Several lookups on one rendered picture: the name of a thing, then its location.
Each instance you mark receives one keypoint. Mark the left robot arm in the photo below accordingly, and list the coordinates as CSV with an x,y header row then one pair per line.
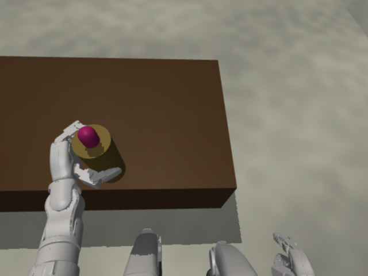
x,y
61,241

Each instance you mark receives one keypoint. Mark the bottle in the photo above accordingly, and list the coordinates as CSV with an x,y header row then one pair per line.
x,y
96,148

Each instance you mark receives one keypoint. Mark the left robot hand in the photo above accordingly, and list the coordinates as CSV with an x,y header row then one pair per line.
x,y
65,163

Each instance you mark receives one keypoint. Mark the right robot hand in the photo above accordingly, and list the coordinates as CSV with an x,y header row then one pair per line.
x,y
297,264

